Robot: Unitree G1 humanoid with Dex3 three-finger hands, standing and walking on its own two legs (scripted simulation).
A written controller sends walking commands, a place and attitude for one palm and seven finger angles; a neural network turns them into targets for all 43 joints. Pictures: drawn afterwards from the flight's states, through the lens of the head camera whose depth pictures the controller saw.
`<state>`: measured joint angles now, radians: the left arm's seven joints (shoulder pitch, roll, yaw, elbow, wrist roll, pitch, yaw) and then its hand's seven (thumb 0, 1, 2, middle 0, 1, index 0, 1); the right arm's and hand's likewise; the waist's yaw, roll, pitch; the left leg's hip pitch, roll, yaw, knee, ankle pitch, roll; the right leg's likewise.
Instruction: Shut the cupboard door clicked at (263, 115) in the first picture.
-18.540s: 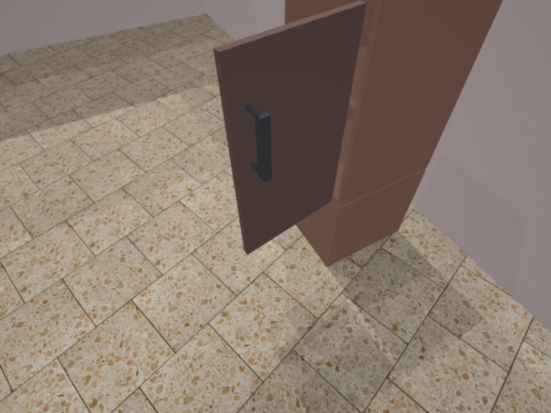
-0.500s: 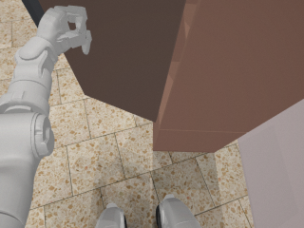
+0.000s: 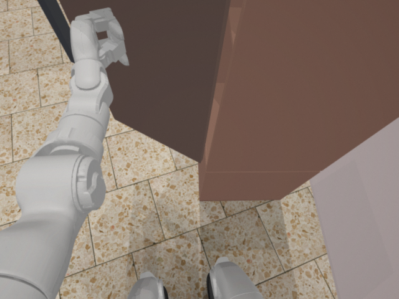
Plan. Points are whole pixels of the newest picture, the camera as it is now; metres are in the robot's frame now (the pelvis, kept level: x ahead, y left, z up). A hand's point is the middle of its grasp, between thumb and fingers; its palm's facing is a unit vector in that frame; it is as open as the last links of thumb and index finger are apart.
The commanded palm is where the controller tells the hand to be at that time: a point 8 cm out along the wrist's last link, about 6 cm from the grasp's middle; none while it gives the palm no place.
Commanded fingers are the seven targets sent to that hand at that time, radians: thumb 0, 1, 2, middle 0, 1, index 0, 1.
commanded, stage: pull the fist back off the door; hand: left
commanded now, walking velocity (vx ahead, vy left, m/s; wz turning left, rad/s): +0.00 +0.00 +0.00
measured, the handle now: (68, 21) +0.64 +0.16 +0.12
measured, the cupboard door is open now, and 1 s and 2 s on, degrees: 60 60 60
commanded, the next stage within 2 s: draw the hand back to the body in 0.58 s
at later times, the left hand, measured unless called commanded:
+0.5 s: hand (114, 80) +0.48 +0.07 +0.13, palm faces +0.03 -1.00 -0.01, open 3.1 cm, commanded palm +0.45 +0.12 +0.13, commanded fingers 0.00 0.90 0.90 -1.30 -1.50 -1.30 -1.50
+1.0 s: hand (84, 104) +0.42 +0.11 +0.15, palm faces +0.04 -1.00 -0.01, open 3.1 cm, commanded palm +0.38 +0.16 +0.16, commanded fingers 0.00 0.90 0.90 -1.30 -1.50 -1.30 -1.50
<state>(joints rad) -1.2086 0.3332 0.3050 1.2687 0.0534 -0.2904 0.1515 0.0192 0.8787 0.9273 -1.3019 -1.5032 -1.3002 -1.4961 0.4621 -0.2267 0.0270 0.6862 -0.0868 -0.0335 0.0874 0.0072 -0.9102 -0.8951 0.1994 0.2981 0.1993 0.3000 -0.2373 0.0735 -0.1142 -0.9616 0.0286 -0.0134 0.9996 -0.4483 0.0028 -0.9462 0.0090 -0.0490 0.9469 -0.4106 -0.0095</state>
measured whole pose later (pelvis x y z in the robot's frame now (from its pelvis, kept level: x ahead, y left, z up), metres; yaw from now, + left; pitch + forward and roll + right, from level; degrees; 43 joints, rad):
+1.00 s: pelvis +0.02 -0.01 +0.04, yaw -1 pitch +8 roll +0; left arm -0.45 0.16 0.18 0.63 -0.15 -0.26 -0.01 0.02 0.90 0.90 -1.30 -1.50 -1.30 -1.50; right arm 0.36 -0.24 0.00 0.65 0.03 0.01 -0.01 0.01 -0.91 -0.90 0.20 0.30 0.20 0.30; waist -0.06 0.05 -0.09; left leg -0.48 0.02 0.03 0.72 -0.38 -0.01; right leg -0.51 0.01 0.00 0.73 -0.36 -0.02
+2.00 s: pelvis +0.03 +0.01 +0.07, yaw +1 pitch -5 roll +0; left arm 0.47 0.34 0.37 -0.36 -0.07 -0.07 0.10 0.01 0.89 0.90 -0.33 -0.43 -0.32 -0.42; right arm 0.22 -0.24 0.01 0.65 0.01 -0.06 -0.08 0.02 -0.91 -0.90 0.20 0.30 0.20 0.30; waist 0.07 0.09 -0.01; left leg -0.07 -0.01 0.01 0.42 -0.27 0.01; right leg -0.08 -0.02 -0.03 0.42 -0.26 0.01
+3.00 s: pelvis -0.04 +0.03 +0.06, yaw +1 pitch +0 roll -1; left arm 0.54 0.42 0.44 -0.48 -0.04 -0.18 0.14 0.01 0.89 0.90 -0.22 -0.31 -0.22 -0.30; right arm 0.21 -0.22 0.01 0.54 0.02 0.01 -0.09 0.02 -0.91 -0.90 0.20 0.30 0.20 0.30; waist 0.00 0.01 -0.01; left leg -0.37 -0.02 0.02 0.61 -0.25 0.05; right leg -0.35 -0.03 -0.02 0.55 -0.21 0.04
